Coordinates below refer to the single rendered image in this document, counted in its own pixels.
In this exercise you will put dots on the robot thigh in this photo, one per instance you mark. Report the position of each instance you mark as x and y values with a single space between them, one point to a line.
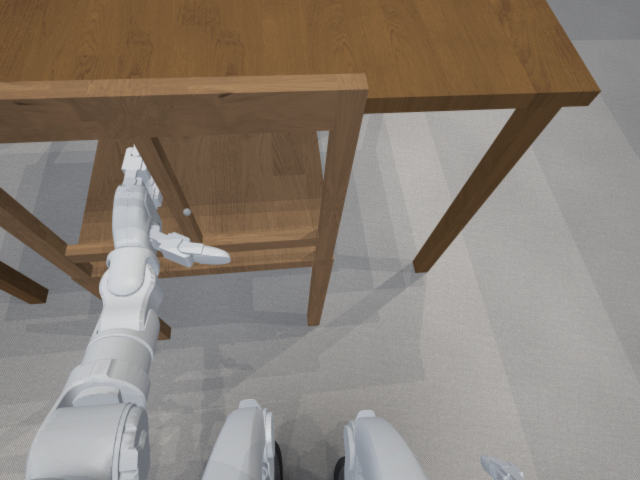
376 449
245 441

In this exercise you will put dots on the right robot thigh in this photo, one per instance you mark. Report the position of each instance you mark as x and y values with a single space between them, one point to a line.
376 449

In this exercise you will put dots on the left robot thigh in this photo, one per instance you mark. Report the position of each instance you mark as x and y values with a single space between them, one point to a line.
245 441

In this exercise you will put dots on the left robot hand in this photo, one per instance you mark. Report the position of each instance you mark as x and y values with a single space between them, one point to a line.
134 212

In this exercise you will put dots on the left robot forearm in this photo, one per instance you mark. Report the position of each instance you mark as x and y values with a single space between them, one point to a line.
117 360

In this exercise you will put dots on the table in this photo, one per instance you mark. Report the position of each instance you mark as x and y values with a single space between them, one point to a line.
417 55

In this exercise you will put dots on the left robot upper arm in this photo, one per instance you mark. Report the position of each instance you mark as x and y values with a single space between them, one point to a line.
95 442

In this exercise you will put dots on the chair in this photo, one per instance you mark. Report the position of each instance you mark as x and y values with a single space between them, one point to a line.
240 152

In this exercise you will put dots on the right robot hand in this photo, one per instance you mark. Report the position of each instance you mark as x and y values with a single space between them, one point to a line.
499 469

